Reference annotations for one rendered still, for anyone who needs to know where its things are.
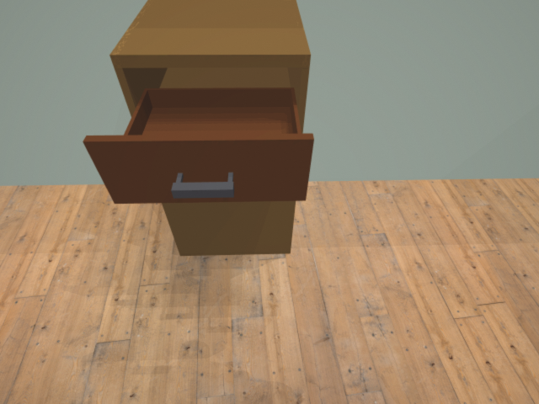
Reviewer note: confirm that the cabinet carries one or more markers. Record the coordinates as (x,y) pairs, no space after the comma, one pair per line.
(219,44)

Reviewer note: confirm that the handle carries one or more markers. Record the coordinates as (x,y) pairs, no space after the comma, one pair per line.
(203,189)

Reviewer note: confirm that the drawer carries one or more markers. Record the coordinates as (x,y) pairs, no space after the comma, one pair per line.
(206,133)

